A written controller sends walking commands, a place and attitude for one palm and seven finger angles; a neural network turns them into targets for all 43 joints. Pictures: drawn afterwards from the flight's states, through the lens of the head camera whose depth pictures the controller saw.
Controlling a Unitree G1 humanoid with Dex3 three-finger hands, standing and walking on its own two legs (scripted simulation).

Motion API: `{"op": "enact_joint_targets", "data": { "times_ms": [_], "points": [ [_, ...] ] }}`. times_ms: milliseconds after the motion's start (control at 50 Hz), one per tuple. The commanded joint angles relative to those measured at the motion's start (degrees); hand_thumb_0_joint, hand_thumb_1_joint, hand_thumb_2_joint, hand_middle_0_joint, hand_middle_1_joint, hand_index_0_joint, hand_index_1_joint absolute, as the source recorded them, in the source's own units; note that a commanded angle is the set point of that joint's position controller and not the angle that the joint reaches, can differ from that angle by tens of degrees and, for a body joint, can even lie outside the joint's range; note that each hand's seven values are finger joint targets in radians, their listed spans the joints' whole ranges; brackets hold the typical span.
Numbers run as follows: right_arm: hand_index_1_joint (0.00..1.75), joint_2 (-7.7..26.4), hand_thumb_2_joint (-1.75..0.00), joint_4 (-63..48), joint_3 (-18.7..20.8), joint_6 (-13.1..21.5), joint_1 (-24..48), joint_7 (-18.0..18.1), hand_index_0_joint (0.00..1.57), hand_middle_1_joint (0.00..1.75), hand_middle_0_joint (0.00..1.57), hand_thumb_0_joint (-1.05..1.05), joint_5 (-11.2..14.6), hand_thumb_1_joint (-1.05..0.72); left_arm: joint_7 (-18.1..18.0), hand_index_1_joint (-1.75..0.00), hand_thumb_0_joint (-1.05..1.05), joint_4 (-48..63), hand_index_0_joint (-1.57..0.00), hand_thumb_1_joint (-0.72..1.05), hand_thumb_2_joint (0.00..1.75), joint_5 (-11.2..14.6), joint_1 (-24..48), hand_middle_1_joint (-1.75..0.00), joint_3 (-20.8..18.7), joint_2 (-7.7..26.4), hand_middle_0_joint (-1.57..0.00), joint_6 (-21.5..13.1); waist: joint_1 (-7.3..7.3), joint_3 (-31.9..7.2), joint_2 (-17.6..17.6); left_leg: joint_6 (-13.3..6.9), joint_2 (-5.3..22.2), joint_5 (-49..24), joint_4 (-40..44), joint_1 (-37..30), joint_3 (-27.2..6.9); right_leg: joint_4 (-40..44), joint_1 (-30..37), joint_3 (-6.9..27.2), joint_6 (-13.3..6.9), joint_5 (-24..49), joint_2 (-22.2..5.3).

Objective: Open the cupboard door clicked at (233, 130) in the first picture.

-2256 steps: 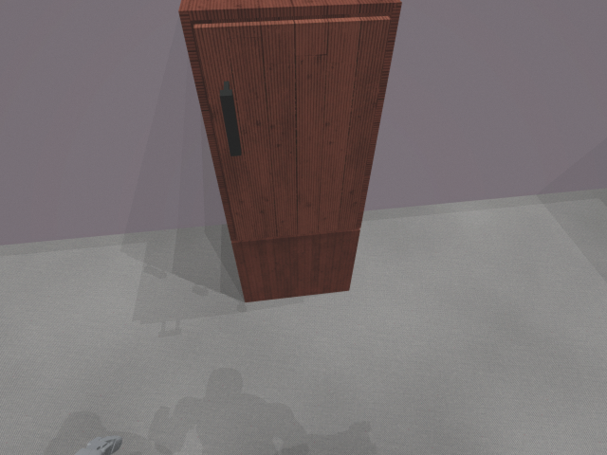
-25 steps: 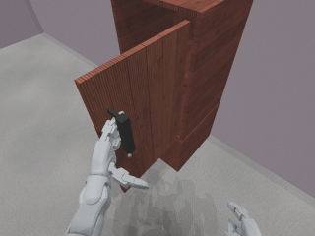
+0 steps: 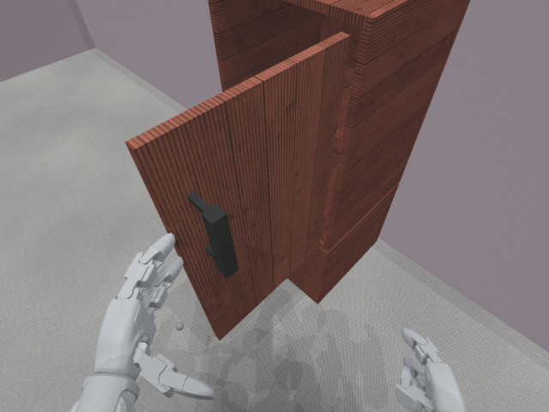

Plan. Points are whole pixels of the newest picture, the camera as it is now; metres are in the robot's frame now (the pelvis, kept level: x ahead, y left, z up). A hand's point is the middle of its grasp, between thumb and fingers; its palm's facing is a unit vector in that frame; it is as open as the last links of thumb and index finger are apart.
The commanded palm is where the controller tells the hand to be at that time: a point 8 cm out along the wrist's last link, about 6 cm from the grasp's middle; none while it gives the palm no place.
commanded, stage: slide the hand sideways off the handle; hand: left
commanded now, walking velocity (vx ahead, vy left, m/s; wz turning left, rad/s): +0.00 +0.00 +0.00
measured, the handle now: (212, 236) +0.34 +0.12 +0.09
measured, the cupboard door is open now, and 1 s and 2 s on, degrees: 89 89 89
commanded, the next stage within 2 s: draw the hand back to the body in 0.20 s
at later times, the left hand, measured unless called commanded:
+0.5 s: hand (148, 334) +0.19 +0.16 +0.09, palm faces +0.03 -1.00 -0.08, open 16.3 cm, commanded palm +0.16 +0.22 +0.11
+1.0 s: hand (74, 322) +0.19 +0.23 +0.14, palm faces +0.27 -0.90 -0.33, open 15.0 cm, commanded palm +0.14 +0.27 +0.16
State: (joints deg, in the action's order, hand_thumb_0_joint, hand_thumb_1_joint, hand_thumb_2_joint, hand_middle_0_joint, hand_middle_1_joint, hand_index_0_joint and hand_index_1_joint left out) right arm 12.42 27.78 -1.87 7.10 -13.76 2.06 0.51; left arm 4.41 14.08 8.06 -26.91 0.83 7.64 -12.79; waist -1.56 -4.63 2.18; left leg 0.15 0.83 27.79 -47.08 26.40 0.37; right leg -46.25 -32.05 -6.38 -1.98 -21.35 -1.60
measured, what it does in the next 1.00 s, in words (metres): stands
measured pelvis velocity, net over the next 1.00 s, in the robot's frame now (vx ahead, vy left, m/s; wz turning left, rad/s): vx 0.00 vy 0.01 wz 0.00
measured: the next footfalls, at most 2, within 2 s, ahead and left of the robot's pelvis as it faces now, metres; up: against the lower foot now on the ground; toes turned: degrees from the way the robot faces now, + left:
none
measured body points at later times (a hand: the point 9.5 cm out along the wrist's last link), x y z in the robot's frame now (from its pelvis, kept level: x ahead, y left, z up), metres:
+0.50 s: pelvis -0.01 +0.00 -0.01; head +0.01 -0.02 +0.44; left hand +0.19 +0.22 +0.10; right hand +0.16 -0.22 -0.08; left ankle -0.04 +0.12 -0.70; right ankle +0.02 -0.10 -0.70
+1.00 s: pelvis +0.00 +0.01 +0.03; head -0.01 +0.00 +0.47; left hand +0.17 +0.27 +0.16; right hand +0.19 -0.20 -0.05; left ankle -0.04 +0.12 -0.70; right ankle +0.02 -0.10 -0.70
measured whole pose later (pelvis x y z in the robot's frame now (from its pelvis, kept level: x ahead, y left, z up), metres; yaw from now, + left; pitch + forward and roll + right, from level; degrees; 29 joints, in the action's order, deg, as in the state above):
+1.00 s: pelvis +0.00 +0.01 +0.03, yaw +0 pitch -1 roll -1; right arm 12.3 32.7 -3.4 11.1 -13.6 5.5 0.5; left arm -4.0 23.3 3.5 -31.0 -9.5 16.3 -3.2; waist -2.9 -1.2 3.7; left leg -0.9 0.5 22.5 -34.9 11.7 0.6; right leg -32.8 -16.6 -6.1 -0.8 -15.4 -1.1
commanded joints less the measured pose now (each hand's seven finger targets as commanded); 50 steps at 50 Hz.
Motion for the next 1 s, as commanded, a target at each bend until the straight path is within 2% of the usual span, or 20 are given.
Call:
{"op": "enact_joint_targets", "data": {
  "times_ms": [0, 60, 100, 180, 260, 280, 360, 420, 460, 480, 540, 580, 680, 780, 800, 820, 840, 880, 920, 980],
  "points": [
    [0.3, 6.0, -0.9, -9.3, 2.7, 4.3, 2.3, 0.8, 0.2, 0.3, 0.2, 0.0, 0.1, -0.9, 2.5, -0.3, 0.0, 14.1, -0.15, -0.5, 0.3, 2.3, 1.0, -0.3, -4.6, 4.9, -0.15, -4.8, 0.58, -10.2, -2.3, -0.3, -2.0, -18.2, 4.5, 4.8, -1.2, 4.3, 13.5, 4.6, 0.8, 19.2, 0.5],
    [0.3, 6.3, -0.9, -9.4, 2.8, 4.8, 2.2, 1.0, 0.2, 0.3, 0.2, 0.0, 0.4, -0.9, 4.2, -0.3, 0.0, 13.9, -0.15, -0.5, 0.3, 3.4, -1.4, -0.3, -5.4, 5.5, -0.15, -5.0, 0.95, -9.6, -3.7, -0.3, -1.9, -17.8, 3.7, 5.8, -1.4, 4.2, 12.6, 4.6, 1.0, 18.1, 0.7],
    [0.3, 6.3, -0.9, -9.9, 2.8, 5.3, 2.3, 1.0, 0.2, 0.3, 0.2, 0.0, 0.6, -0.9, 4.8, -0.3, 0.0, 15.6, -0.15, -0.5, 0.3, 4.0, -1.4, -0.3, -4.9, 5.4, -0.15, -5.4, 0.85, -8.8, -1.5, -0.3, -2.0, -17.1, 3.5, 6.1, -1.5, 3.9, 11.7, 4.4, 0.9, 16.9, 0.7],
    [0.3, 6.6, -0.9, -10.1, 2.7, 6.0, 2.3, 1.2, 0.2, 0.3, 0.2, 0.0, 0.6, -0.9, 4.6, -0.3, 0.0, 15.8, -0.15, -0.5, 0.3, 3.9, 0.5, -0.3, -4.6, 5.6, -0.15, -5.2, 1.59, -7.7, -2.6, -0.4, -1.9, -14.2, 2.9, 7.2, -1.9, 4.2, 9.5, 4.6, 1.0, 11.9, 0.6],
    [0.3, 6.8, -0.9, -9.9, 2.8, 6.4, 2.1, 1.4, 0.2, 0.3, 0.2, 0.0, 0.7, -0.9, 3.7, -0.3, 0.0, 14.8, -0.15, -0.5, 0.3, 3.8, 0.9, -0.3, -6.4, 7.2, -0.15, -4.7, 1.28, -7.4, -3.8, -0.4, -2.0, -11.8, 2.1, 8.8, -1.8, 5.0, 9.1, 5.8, 1.0, 7.2, 0.4],
    [0.3, 6.6, -0.9, -10.1, 2.6, 6.5, 2.2, 1.4, 0.2, 0.3, 0.2, 0.0, 0.6, -0.9, 3.6, -0.3, 0.0, 14.3, -0.15, -0.5, 0.3, 3.8, 0.8, -0.3, -5.9, 6.4, -0.15, -4.3, 1.12, -7.2, -3.3, -0.4, -2.0, -11.2, 2.2, 9.1, -1.7, 5.2, 9.1, 6.0, 1.0, 6.4, 0.2],
    [0.3, 6.5, -0.9, -10.0, 2.4, 6.4, 2.6, 1.9, 0.2, 0.3, 0.2, 0.0, 1.0, -0.9, 2.9, -0.3, 0.0, 16.0, -0.15, -0.5, 0.3, 4.5, 2.1, -0.3, -11.0, 10.7, -0.15, -3.2, -0.02, -9.1, -3.0, -0.4, -1.9, -10.9, 3.1, 8.7, -1.6, 6.5, 11.9, 7.1, 0.9, 4.5, 0.0],
    [0.3, 6.1, -0.9, -9.7, 1.9, 7.0, 3.1, 2.0, 0.2, 0.3, 0.2, 0.0, 1.4, -0.9, 3.7, -0.3, 0.0, 16.3, -0.15, -0.5, 0.3, 6.1, 0.9, -0.3, -11.5, 9.8, -0.15, -2.2, -0.31, -7.9, -1.0, -0.3, -1.8, -11.8, 4.4, 7.3, -1.7, 7.3, 12.7, 6.4, 0.9, 6.5, 0.1],
    [0.3, 6.5, -0.9, -9.1, 1.9, 7.2, 3.6, 2.2, 0.2, 0.3, 0.2, 0.0, 1.7, -0.9, 4.7, -0.3, 0.0, 14.8, -0.15, -0.5, 0.3, 6.9, 0.7, -0.3, -12.6, 10.6, -0.15, -1.1, 0.0, -6.8, -3.1, -0.4, -1.7, -11.6, 4.7, 7.3, -1.8, 8.5, 13.0, 6.7, 1.1, 5.6, 0.2],
    [0.3, 6.6, -0.9, -9.2, 1.7, 7.5, 3.8, 2.2, 0.2, 0.3, 0.2, 0.0, 1.7, -0.9, 5.3, -0.3, 0.0, 15.3, -0.15, -0.5, 0.3, 7.2, 1.7, -0.3, -11.8, 9.9, -0.15, -0.6, 0.33, -5.3, -2.5, -0.5, -1.6, -11.0, 5.1, 7.0, -1.8, 9.0, 12.1, 6.6, 1.3, 4.9, 0.2],
    [0.3, 7.0, -0.9, -8.8, 1.5, 8.4, 3.6, 2.5, 0.2, 0.3, 0.2, 0.0, 1.9, -0.9, 6.4, -0.3, 0.0, 16.4, -0.15, -0.5, 0.3, 7.7, 3.2, -0.3, -11.9, 10.4, -0.15, 0.7, 0.42, -5.0, 0.2, -0.4, -1.6, -11.3, 6.7, 4.5, -2.3, 9.4, 12.0, 5.2, 1.1, 5.3, 0.5],
    [0.3, 6.9, -0.9, -8.6, 1.6, 8.9, 3.7, 2.5, 0.2, 0.3, 0.2, 0.0, 1.9, -0.9, 6.7, -0.3, 0.0, 16.6, -0.15, -0.5, 0.3, 8.1, 1.8, -0.3, -13.1, 11.0, -0.15, 1.6, -0.07, -5.7, -1.5, -0.5, -1.4, -12.4, 7.5, 3.5, -2.4, 9.5, 13.2, 4.5, 1.2, 6.8, 0.6],
    [0.3, 6.9, -0.9, -7.6, 1.2, 9.7, 4.0, 2.7, 0.2, 0.3, 0.2, 0.0, 2.0, -0.9, 6.9, -0.3, 0.0, 17.9, -0.15, -0.5, 0.3, 8.6, 3.1, -0.3, -15.1, 12.2, -0.15, 3.3, -0.35, -4.3, -0.3, -0.4, -1.4, -13.5, 9.3, 1.3, -2.5, 10.5, 14.2, 3.6, 1.2, 8.4, 0.9],
    [0.3, 7.0, -0.9, -6.8, 1.0, 10.3, 4.6, 2.7, 0.2, 0.3, 0.2, 0.0, 2.1, -0.9, 7.6, -0.3, 0.0, 19.1, -0.16, -0.32, 0.37, 9.0, 3.2, -0.3, -16.9, 13.4, -0.16, 4.7, -0.78, -4.1, -0.2, -0.3, -1.2, -16.0, 11.2, -1.2, -2.8, 11.3, 16.2, 2.6, 1.1, 11.9, 1.2],
    [0.3, 6.8, -0.9, -6.5, 1.7, 9.5, 4.5, 3.9, 0.2, 0.3, 0.2, 0.0, 0.8, -0.9, -0.9, -0.3, 0.0, 24.1, -0.16, -0.29, 0.39, -0.8, 5.5, -0.3, -18.9, 22.9, -0.16, 4.4, -2.25, -4.5, 1.2, -0.8, -0.6, -15.2, 14.2, -1.9, -1.6, 14.0, 20.4, 5.2, 0.4, 10.8, 0.3],
    [0.3, 5.5, -0.9, -6.3, 1.3, 9.2, 4.1, 4.2, 0.2, 0.3, 0.2, 0.0, 0.2, -0.9, -4.4, -0.3, 0.0, 21.4, -0.16, -0.26, 0.4, -1.5, 0.5, -0.3, -16.1, 16.5, -0.16, 5.6, -1.27, -1.2, 0.8, -0.7, -1.0, -14.8, 15.2, -2.5, -1.1, 15.7, 19.9, 4.8, 0.5, 10.3, -0.1],
    [0.3, 5.4, -0.9, -5.5, 1.0, 8.4, 4.1, 4.1, 0.2, 0.3, 0.2, 0.0, 0.1, -0.9, -6.4, -0.3, 0.0, 19.9, -0.16, -0.22, 0.42, -2.7, -0.7, -0.3, -14.2, 14.6, -0.16, 6.3, -1.15, 0.9, -0.3, -0.7, -0.6, -15.2, 16.2, -3.4, -1.1, 16.6, 20.2, 4.1, 0.7, 10.2, -0.1],
    [0.3, 5.7, -0.9, -4.9, 1.0, 7.7, 5.2, 4.0, 0.2, 0.3, 0.2, 0.0, -0.1, -0.9, -8.7, -0.3, 0.0, 21.5, -0.16, -0.15, 0.45, -4.1, -0.1, -0.3, -14.5, 15.5, -0.16, 6.1, -1.24, 0.4, -0.6, -0.9, -0.2, -17.5, 18.0, -6.4, -1.2, 17.9, 22.3, 3.8, 0.7, 12.0, -0.1],
    [0.3, 5.7, -0.9, -4.3, 0.9, 7.3, 6.0, 3.9, 0.2, 0.3, 0.2, 0.0, -0.4, -0.9, -10.0, -0.3, 0.0, 22.0, -0.16, -0.08, 0.48, -5.1, -0.2, -0.3, -14.8, 15.9, -0.16, 5.7, -1.34, 0.8, 1.6, -0.8, -0.1, -19.2, 20.0, -8.6, -1.0, 18.9, 23.8, 3.4, 0.7, 13.4, 0.0],
    [0.3, 5.9, -0.9, -3.2, 1.0, 6.8, 6.8, 3.9, 0.2, 0.3, 0.2, 0.0, -0.7, -0.9, -11.0, -0.3, 0.0, 21.0, -0.17, 0.02, 0.52, -6.0, 0.9, -0.3, -15.8, 16.5, -0.17, 5.4, -1.31, 1.7, 0.1, -0.8, 0.2, -21.3, 22.6, -11.2, -1.1, 20.7, 25.9, 3.1, 0.7, 14.7, 0.1]
  ]
}}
